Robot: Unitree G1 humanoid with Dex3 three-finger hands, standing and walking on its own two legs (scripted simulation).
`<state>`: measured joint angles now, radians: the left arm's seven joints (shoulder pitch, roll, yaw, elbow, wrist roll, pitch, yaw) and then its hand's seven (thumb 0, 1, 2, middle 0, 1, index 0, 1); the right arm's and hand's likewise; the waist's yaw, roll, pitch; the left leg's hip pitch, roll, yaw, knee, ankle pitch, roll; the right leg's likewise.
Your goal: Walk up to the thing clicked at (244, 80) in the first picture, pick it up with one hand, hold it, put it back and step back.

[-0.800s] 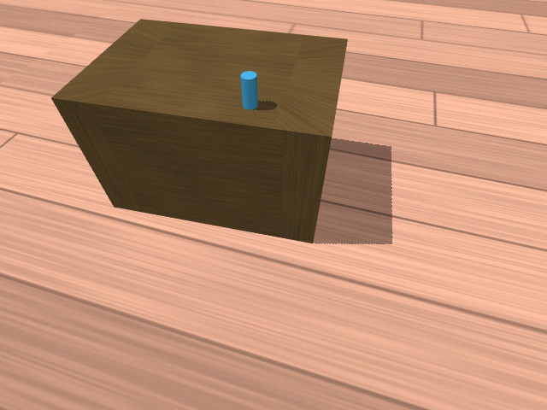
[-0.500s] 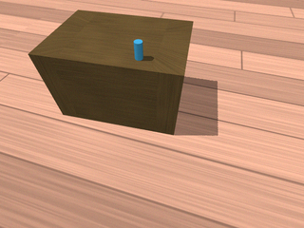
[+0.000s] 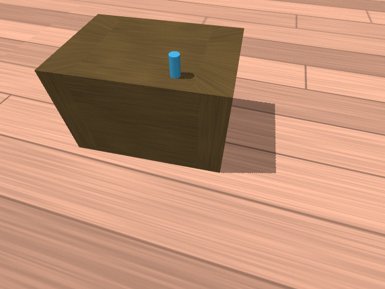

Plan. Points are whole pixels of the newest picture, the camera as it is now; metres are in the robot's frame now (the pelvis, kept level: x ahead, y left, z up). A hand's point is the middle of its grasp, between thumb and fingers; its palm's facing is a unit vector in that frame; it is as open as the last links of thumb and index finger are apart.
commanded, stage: stand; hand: left
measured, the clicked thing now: (174, 65) +1.03 +0.09 -0.13
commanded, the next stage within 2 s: walk up in 0.32 s
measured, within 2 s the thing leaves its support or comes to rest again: neither
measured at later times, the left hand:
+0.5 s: hand out of the picture +0.09 +0.27 -0.16, palm faces -0.10 -0.92 -0.38, open 7.4 cm
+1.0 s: hand (98, 241) +0.26 +0.26 -0.17, palm faces -0.16 -0.89 -0.43, open 7.4 cm
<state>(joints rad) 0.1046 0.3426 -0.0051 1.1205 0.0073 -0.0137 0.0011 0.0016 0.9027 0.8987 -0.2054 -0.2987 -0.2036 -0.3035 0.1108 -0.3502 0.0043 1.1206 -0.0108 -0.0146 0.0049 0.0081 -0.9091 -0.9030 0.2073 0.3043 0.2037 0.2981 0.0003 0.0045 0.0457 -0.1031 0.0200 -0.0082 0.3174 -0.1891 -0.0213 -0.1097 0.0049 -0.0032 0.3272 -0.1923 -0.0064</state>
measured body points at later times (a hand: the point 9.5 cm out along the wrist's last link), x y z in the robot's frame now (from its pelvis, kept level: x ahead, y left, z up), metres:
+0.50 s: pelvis +0.02 -0.01 -0.02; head +0.03 -0.02 +0.43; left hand +0.09 +0.31 -0.13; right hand +0.08 -0.33 -0.14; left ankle -0.01 +0.13 -0.75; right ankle +0.00 -0.11 -0.74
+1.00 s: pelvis +0.20 -0.02 -0.04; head +0.24 -0.03 +0.41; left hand +0.27 +0.31 -0.14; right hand +0.29 -0.34 -0.14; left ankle +0.33 +0.06 -0.75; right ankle +0.03 -0.11 -0.72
